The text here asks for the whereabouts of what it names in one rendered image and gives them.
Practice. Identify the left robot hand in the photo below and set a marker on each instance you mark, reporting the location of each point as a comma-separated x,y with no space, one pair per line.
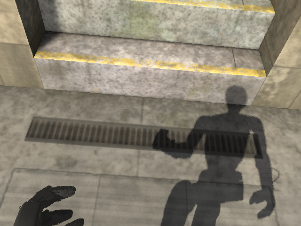
30,214

